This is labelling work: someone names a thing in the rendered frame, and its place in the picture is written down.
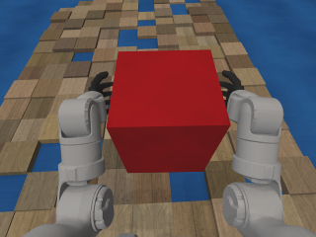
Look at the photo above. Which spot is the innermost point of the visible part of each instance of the carton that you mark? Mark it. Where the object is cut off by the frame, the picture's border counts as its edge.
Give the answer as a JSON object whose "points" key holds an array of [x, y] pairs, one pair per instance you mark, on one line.
{"points": [[167, 112]]}

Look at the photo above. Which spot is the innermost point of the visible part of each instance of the robot right forearm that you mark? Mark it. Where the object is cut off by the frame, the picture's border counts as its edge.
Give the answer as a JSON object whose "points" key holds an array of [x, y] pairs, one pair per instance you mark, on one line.
{"points": [[259, 122]]}

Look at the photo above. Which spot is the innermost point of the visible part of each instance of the robot left hand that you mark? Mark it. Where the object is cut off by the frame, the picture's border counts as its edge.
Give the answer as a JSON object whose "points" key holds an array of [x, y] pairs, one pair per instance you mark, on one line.
{"points": [[97, 87]]}

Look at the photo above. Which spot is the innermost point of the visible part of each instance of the robot left upper arm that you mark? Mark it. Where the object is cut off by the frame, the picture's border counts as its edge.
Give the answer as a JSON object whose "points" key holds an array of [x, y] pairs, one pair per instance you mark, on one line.
{"points": [[82, 211]]}

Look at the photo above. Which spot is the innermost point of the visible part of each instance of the robot left forearm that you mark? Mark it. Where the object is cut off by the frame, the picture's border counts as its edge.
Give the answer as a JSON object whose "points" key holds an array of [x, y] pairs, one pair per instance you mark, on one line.
{"points": [[79, 129]]}

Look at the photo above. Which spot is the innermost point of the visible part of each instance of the robot right upper arm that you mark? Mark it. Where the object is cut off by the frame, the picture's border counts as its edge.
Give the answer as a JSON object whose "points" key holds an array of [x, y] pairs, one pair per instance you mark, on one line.
{"points": [[256, 211]]}

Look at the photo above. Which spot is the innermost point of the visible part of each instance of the robot right hand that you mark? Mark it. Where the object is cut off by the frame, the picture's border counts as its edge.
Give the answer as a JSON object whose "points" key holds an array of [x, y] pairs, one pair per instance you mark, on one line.
{"points": [[230, 87]]}

